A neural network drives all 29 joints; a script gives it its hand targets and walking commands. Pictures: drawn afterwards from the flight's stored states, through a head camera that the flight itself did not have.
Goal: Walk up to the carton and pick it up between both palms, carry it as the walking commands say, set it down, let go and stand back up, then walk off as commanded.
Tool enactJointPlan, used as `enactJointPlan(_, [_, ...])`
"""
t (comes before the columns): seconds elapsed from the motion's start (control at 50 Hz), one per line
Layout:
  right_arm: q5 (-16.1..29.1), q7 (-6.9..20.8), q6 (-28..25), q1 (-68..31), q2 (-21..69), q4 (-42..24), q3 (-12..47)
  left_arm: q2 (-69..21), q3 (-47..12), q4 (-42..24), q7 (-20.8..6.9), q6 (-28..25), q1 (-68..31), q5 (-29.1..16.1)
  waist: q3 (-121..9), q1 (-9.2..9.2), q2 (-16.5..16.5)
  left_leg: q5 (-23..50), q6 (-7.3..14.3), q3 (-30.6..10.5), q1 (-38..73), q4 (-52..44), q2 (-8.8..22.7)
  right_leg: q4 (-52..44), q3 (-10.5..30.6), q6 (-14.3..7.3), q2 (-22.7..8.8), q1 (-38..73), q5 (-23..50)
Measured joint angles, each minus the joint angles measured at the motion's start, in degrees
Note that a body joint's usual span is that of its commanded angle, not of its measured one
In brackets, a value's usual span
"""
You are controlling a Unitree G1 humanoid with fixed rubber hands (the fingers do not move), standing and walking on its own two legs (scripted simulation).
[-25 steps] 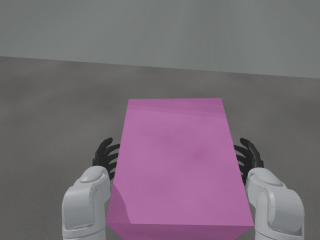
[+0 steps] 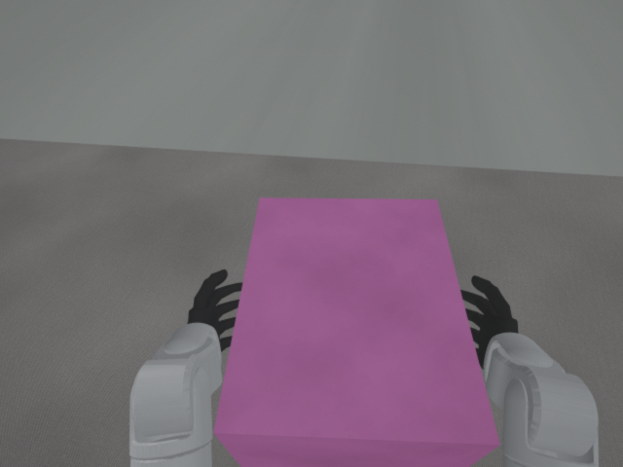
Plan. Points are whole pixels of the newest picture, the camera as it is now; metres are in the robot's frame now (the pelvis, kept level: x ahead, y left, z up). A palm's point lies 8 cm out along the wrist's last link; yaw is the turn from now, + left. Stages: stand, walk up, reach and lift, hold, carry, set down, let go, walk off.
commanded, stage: carry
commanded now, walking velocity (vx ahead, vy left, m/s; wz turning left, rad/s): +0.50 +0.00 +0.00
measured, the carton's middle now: (345, 340) +0.30 -0.01 +0.02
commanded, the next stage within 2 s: none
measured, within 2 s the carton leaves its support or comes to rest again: neither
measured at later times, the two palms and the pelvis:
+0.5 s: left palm (247, 190) +0.55 +0.15 +0.08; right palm (441, 187) +0.54 -0.17 +0.08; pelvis +0.28 +0.00 +0.01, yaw -2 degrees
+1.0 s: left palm (258, 185) +0.55 +0.13 +0.09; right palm (453, 185) +0.54 -0.19 +0.08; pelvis +0.28 -0.02 +0.00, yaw -1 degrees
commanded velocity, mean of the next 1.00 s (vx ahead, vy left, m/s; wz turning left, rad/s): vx -0.12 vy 0.00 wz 0.00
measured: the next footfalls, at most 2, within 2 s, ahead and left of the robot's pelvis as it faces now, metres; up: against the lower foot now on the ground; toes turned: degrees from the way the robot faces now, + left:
left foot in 0.38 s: +0.41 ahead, +0.09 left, +0.00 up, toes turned +11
right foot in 0.58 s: +0.32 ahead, -0.12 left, +0.00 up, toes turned -7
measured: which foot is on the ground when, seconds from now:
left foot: up 0.00-0.36, down 0.38-1.00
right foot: down 0.00-0.40, up 0.42-0.56, down 0.58-1.00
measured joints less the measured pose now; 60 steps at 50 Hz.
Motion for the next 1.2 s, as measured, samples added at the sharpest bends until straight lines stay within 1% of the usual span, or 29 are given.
enactJointPlan(0.02, [0.21, -0.02, 0.16, 0.02, -0.48, 0.63, -0.05, -0.02, -0.23, 0.97, 0.09, -0.02, -0.16, 0.13, 0.5, 0.31, -0.04, 0.53, 0.62, -2.52, -4.72, 9.62, -0.69, 0.34, -0.18, -0.36, -0.03, 0.81, -2.09])
enactJointPlan(0.04, [0.3, -0.07, 0.38, 0.08, -0.66, 1.09, -0.03, -0.01, -0.31, 1.61, 0.16, -0.02, -0.02, 0.12, 1.08, 0.5, -0.22, 1.56, 1.24, -4.09, -9.11, 17.29, -1.51, -0.59, -0.31, -0.44, -0.08, 2.26, -3.38])
enactJointPlan(0.06, [0.24, -0.14, 0.51, 0.15, -0.44, 1.42, -0.07, 0.01, -0.23, 1.89, 0.2, -0.1, 0.39, -0.01, 1.63, 0.68, -0.42, 3.08, 1.74, -4.71, -12.9, 22.25, -2.08, -2.31, -0.34, -0.02, -0.11, 4.06, -3.72])
enactJointPlan(0.08, [0.03, -0.2, 0.45, 0.27, 0.14, 1.57, -0.18, 0.05, 0.0, 1.85, 0.21, -0.27, 0.92, -0.23, 2.07, 0.89, -0.64, 4.72, 2.05, -4.73, -16.06, 24.48, -2.32, -4.35, -0.3, 0.37, -0.06, 5.98, -3.61])
enactJointPlan(0.1, [-0.28, -0.26, 0.2, 0.45, 0.91, 1.4, -0.29, 0.08, 0.33, 1.52, 0.18, -0.55, 1.41, -0.55, 2.44, 1.14, -0.91, 6.3, 2.21, -4.47, -18.69, 24.62, -2.38, -6.38, -0.18, 0.44, -0.01, 7.89, -3.59])
enactJointPlan(0.14, [-0.76, -0.32, -0.54, 0.84, 1.42, 0.42, 0.32, 0.13, 0.9, 0.49, 0.06, -1.36, 2.06, -1.33, 2.97, 1.73, -1.57, 8.78, 2.26, -3.67, -22.74, 21.38, -2.44, -9.99, 0.22, 0.52, -0.06, 11.58, -3.79])
enactJointPlan(0.2, [-0.92, -0.39, -1.42, 1.0, 1.23, -1.02, 1.31, 0.17, 1.18, -1.04, -0.06, -2.44, 2.53, -2.07, 2.99, 2.19, -2.29, 12.41, 2.16, -2.24, -26.49, 12.52, -2.49, -14.2, 0.82, 1.05, -0.19, 16.78, -4.77])
enactJointPlan(0.28, [-0.99, -0.46, -1.63, 0.9, 1.22, -2.42, 1.65, 0.15, 1.38, -2.31, -0.27, -2.6, 2.22, -2.29, 3.01, 1.59, -2.46, 18.83, 2.28, 0.21, -27.71, -1.09, -3.35, -16.43, 1.29, 2.5, -0.39, 23.16, -7.96])
enactJointPlan(0.32, [-0.92, -0.52, -1.39, 0.78, 1.23, -3.07, 1.54, 0.13, 1.32, -2.67, -0.42, -2.4, 1.9, -2.17, 3.37, 1.12, -2.32, 24.05, 2.29, 2.3, -26.59, -7.63, -4.37, -15.5, 1.51, 3.47, -0.52, 25.79, -10.68])
enactJointPlan(0.36, [-0.84, -0.56, -0.95, 0.16, 1.26, -3.42, 1.48, 0.12, 1.37, -3.31, -0.58, -2.17, 1.81, -1.9, 3.86, 0.59, -1.79, 32.32, 2.25, 4.91, -23.52, -14.61, -5.24, -10.23, 2.09, 4.56, -0.64, 26.68, -14.76])
enactJointPlan(0.38, [-0.85, -0.55, -0.76, -0.29, 1.32, -3.19, 1.54, 0.16, 1.52, -3.52, -0.66, -2.05, 1.79, -1.69, 3.82, 0.36, -1.43, 33.91, 3.48, 5.67, -21.62, -16.04, -5.09, -5.3, 2.61, 5.13, -0.66, 25.88, -16.98])
enactJointPlan(0.4, [-0.93, -0.55, -0.96, -0.81, 1.36, -2.23, 1.69, 0.18, 2.06, -3.17, -0.74, -1.87, 1.3, -1.49, 3.66, -0.1, -2.15, 29.48, 5.56, 6.09, -21.19, -14.79, -5.32, 1.14, 3.45, 5.72, -1.43, 23.43, -17.67])
enactJointPlan(0.42, [-0.97, -0.57, -1.18, -1.43, 1.41, -1.04, 1.63, 0.18, 2.62, -2.53, -0.81, -1.55, 0.55, -1.27, 3.82, -0.45, -3.02, 25.19, 6.93, 6.27, -21.41, -13.1, -5.51, 7.99, 5.68, 6.22, -1.41, 20.16, -19.52])
enactJointPlan(0.44, [-0.99, -0.59, -1.3, -1.9, 1.46, -0.02, 1.45, 0.12, 3.02, -1.87, -0.87, -1.22, -0.05, -0.99, 4.16, -0.62, -3.68, 22.41, 7.67, 6.31, -21.51, -12.05, -5.5, 13.74, 8.12, 6.29, -0.68, 16.86, -21.76])
enactJointPlan(0.46, [-1.01, -0.58, -1.31, -2.05, 1.49, 0.69, 1.26, -0.02, 3.21, -1.33, -0.91, -0.98, -0.32, -0.72, 4.46, -0.73, -4.19, 21.1, 7.75, 6.31, -21.44, -11.71, -5.39, 17.54, 10.02, 6.02, 0.17, 13.92, -23.42])
enactJointPlan(0.48, [-0.98, -0.56, -1.26, -1.93, 1.49, 1.0, 1.09, -0.02, 3.06, -0.97, -0.93, -0.84, -0.33, -0.52, 4.7, -0.82, -4.55, 21.15, 6.74, 6.28, -21.22, -11.87, -5.26, 18.75, 11.17, 5.66, 0.7, 11.62, -24.48])
enactJointPlan(0.5, [-0.89, -0.55, -1.18, -1.67, 1.48, 0.91, 0.97, 0.03, 2.78, -0.88, -0.91, -0.83, -0.16, -0.46, 4.91, -0.85, -4.71, 20.93, 6.71, 6.25, -20.93, -12.14, -5.22, 17.49, 11.68, 5.39, 0.81, 9.94, -24.85])
enactJointPlan(0.54, [-0.59, -0.56, -1.23, -1.26, 1.44, -0.03, 0.99, 0.02, 2.42, -1.7, -0.81, -0.95, 0.18, -0.63, 5.43, -0.84, -4.54, 20.19, 6.89, 6.14, -20.52, -12.22, -4.98, 11.65, 11.64, 5.16, 0.58, 7.75, -23.33])
enactJointPlan(0.56, [-0.46, -0.55, -1.38, -1.12, 1.42, -0.69, 1.06, 0.02, 2.29, -2.36, -0.77, -1.06, 0.26, -0.73, 5.67, -0.79, -4.32, 19.73, 6.78, 6.03, -20.39, -11.89, -4.78, 8.06, 11.25, 5.12, 0.37, 7.19, -20.88])
enactJointPlan(0.58, [-0.37, -0.54, -1.54, -1.0, 1.41, -1.32, 1.14, 0.04, 2.16, -3.0, -0.74, -1.15, 0.3, -0.8, 5.83, -0.67, -4.13, 19.16, 6.52, 5.92, -20.3, -11.29, -4.59, 4.08, 10.58, 5.14, 0.03, 7.07, -16.88])
enactJointPlan(0.6, [-0.32, -0.5, -1.68, -0.79, 1.37, -1.82, 1.19, 0.03, 2.0, -3.47, -0.72, -1.19, 0.36, -0.82, 5.81, -0.71, -3.85, 18.43, 6.17, 5.63, -20.28, -10.36, -4.41, 2.06, 9.72, 5.2, -0.29, 7.45, -10.69])
enactJointPlan(0.62, [-0.3, -0.45, -1.76, -0.47, 1.32, -2.05, 1.18, 0.03, 1.7, -3.57, -0.72, -1.22, 0.54, -0.73, 5.51, -0.72, -3.34, 17.69, 5.74, 5.15, -20.32, -9.48, -4.11, 1.88, 9.08, 4.9, -0.14, 7.89, -8.76])
enactJointPlan(0.72, [-0.59, -0.21, -1.09, 0.07, 1.27, -2.06, 1.03, 0.08, 1.07, -3.14, -0.76, -0.7, 0.9, -0.31, 3.34, -0.49, -2.01, 15.6, 3.65, 3.82, -20.79, -6.64, -2.95, 3.22, 7.94, 3.51, 0.79, 8.68, -12.9])
enactJointPlan(0.78, [-0.9, -0.17, -0.7, -0.15, 1.29, -1.39, 0.92, 0.06, 1.19, -2.22, -0.87, -0.58, 0.75, -0.16, 2.73, -0.39, -1.91, 15.06, 3.25, 3.47, -21.18, -5.26, -2.7, 4.38, 7.65, 3.27, 0.87, 8.51, -13.57])
enactJointPlan(0.88, [-1.11, -0.22, -0.36, -0.6, 1.32, -0.9, 0.92, 0.06, 1.57, -1.64, -0.96, -0.54, 0.54, -0.27, 2.94, -0.09, -2.03, 14.79, 3.82, 3.35, -21.71, -4.6, -2.64, 5.95, 7.51, 2.95, 0.83, 7.6, -14.21])
enactJointPlan(1.0, [-1.04, -0.34, -0.16, -0.55, 1.32, -0.9, 0.98, 0.07, 1.68, -1.65, -0.93, -0.43, 0.69, -0.46, 3.48, 0.17, -1.72, 17.08, 4.19, 3.26, -22.66, -5.5, -2.52, 6.24, 7.29, 2.69, 0.96, 6.13, -12.65])
enactJointPlan(1.14, [-0.69, -0.45, 0.27, 0.52, 1.23, -1.72, 0.74, 0.1, 0.84, -1.69, -0.86, -0.09, 1.14, -0.37, 2.87, -0.34, -1.63, 19.82, 4.68, 3.24, -23.56, -6.99, -2.88, 6.0, 7.06, 2.79, 0.66, 4.72, -10.37])
enactJointPlan(1.2, [-0.67, -0.44, 0.53, 0.6, 1.23, -1.42, 0.65, 0.13, 0.72, -1.36, -0.83, 0.1, 1.27, -0.24, 2.36, -0.49, -1.69, 21.14, 5.7, 3.51, -24.0, -8.03, -3.22, 5.93, 7.14, 3.23, 0.33, 3.78, -9.44])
